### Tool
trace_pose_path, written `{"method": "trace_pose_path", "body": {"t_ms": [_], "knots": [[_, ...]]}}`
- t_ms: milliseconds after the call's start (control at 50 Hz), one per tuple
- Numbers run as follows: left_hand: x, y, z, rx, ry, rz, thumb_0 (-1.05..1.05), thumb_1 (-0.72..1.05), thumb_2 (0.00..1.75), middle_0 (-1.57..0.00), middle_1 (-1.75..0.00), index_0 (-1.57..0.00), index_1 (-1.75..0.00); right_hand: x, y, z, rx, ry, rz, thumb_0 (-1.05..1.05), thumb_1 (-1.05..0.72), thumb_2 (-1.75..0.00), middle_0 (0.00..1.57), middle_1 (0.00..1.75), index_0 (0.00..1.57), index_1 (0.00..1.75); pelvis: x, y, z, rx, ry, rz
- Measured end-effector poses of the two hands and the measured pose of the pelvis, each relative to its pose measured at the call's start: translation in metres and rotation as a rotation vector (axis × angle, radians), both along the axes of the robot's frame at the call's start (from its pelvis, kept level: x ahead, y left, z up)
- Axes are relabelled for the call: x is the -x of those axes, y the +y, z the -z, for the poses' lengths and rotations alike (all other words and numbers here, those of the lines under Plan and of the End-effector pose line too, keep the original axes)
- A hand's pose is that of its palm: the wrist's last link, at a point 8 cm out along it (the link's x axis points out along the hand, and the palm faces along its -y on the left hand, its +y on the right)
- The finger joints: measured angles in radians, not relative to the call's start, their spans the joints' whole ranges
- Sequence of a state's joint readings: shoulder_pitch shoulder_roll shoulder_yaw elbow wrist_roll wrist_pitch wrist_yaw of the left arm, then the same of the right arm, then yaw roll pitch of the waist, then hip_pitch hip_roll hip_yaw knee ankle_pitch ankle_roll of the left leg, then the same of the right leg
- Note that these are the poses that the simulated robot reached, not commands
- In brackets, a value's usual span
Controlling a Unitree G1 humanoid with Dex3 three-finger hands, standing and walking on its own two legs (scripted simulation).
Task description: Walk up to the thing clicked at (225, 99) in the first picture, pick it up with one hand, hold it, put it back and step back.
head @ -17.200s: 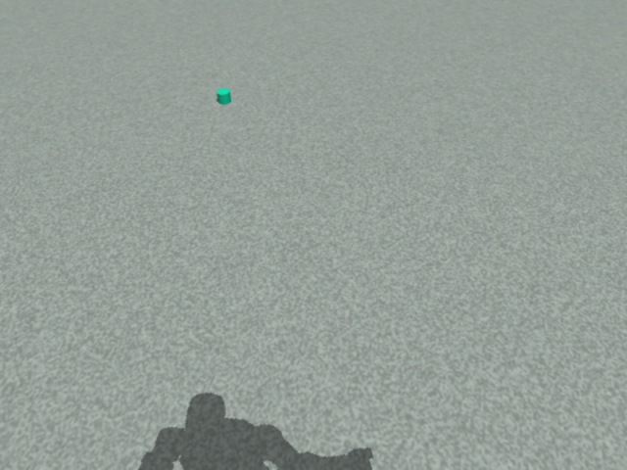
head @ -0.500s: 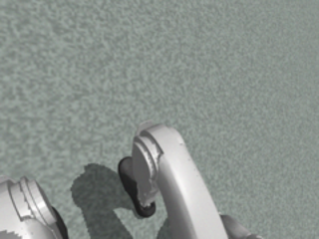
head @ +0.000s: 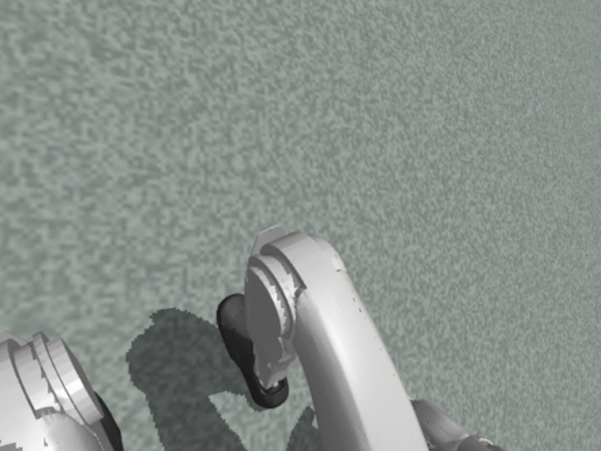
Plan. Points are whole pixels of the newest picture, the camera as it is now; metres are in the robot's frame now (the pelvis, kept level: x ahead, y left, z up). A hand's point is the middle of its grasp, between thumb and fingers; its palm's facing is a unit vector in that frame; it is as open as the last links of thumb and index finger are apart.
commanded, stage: close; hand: left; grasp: from above
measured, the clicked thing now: out of the picture +0.47 +0.32 -0.27
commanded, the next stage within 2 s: settle in 0.90 s
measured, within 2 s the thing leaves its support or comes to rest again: leaves its support in 1.26 s
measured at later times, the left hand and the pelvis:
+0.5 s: hand out of the picture +0.45 +0.32 -0.24, palm faces -0.44 -0.15 -0.89, open 10.5 cm; pelvis +0.00 +0.00 +0.00, yaw +0 degrees
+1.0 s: hand out of the picture +0.46 +0.32 -0.24, palm faces -0.43 -0.14 -0.89, open 10.3 cm; pelvis +0.00 +0.00 +0.01, yaw +0 degrees
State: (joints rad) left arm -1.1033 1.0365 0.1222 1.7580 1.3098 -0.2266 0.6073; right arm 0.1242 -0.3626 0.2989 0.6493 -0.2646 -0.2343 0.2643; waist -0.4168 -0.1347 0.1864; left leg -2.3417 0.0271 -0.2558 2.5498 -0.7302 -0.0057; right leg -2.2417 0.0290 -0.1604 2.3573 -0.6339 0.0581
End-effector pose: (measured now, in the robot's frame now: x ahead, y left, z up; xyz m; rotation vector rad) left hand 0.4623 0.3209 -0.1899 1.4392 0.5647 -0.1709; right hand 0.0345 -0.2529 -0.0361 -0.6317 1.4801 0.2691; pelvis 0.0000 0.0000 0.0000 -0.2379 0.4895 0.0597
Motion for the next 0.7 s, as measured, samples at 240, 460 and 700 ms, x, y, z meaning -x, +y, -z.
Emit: {"method": "trace_pose_path", "body": {"t_ms": [240,460,700], "knots": [[0.0012,0.0017,-0.0015,-0.010,0.001,-0.020,0.00,-0.07,0.77,-0.39,-0.96,-0.43,-0.91,-0.0008,-0.0019,-0.0006,-0.008,-0.013,-0.006,0.00,-0.90,-0.90,0.20,0.30,0.20,0.30,0.0018,-0.0006,-0.0009,-0.002,-0.004,0.001],[0.0016,0.0025,-0.0026,-0.004,0.002,-0.017,0.01,-0.02,0.69,-0.48,-0.93,-0.46,-0.85,0.0034,-0.0024,-0.0056,0.008,-0.003,-0.005,0.00,-0.90,-0.90,0.20,0.30,0.19,0.30,0.0027,-0.0002,-0.0028,0.002,-0.005,0.002],[-0.0003,0.0020,-0.0042,-0.011,-0.009,-0.015,0.02,0.01,0.61,-0.55,-0.87,-0.50,-0.79,0.0051,0.0003,-0.0061,0.004,-0.008,-0.001,0.00,-0.90,-0.90,0.20,0.30,0.19,0.30,0.0040,-0.0001,-0.0042,0.004,-0.005,0.003]]}}
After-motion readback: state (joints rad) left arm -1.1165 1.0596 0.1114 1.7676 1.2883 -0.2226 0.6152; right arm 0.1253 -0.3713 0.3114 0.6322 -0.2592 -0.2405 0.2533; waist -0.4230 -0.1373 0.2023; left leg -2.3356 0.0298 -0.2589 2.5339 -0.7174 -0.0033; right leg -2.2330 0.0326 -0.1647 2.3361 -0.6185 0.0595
